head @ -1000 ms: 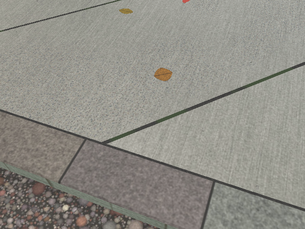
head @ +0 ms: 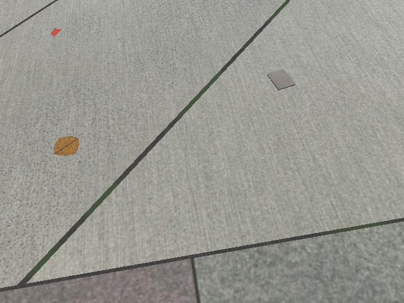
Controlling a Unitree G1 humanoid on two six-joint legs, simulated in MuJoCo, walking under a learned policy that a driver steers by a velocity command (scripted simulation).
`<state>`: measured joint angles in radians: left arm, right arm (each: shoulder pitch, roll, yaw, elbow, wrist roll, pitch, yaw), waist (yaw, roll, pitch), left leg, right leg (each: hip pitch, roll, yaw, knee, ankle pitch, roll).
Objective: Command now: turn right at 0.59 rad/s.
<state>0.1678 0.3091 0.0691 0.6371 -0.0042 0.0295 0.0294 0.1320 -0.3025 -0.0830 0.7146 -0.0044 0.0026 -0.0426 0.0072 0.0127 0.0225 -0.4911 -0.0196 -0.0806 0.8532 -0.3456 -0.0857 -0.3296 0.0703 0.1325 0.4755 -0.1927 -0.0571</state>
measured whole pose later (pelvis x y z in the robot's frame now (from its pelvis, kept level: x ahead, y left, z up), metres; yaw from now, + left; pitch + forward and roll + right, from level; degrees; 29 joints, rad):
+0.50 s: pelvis -0.01 +0.02 +0.00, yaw -18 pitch +2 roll +0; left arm 0.18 0.31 0.09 0.61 -0.02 0.07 0.00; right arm 0.15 -0.28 -0.07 0.68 -0.01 0.01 -0.03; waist -0.01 -0.02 0.06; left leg -0.23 0.07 0.10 0.45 -0.24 -0.01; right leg -0.44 -0.04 0.01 0.85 -0.40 0.09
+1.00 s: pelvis -0.03 -0.02 +0.00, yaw -32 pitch +1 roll +1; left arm 0.14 0.30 0.05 0.60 0.01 0.03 0.01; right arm 0.14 -0.30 -0.07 0.70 0.00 0.00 -0.01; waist 0.01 0.00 0.04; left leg -0.37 0.01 -0.04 0.71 -0.37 -0.07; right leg -0.29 0.09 0.13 0.51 -0.23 -0.05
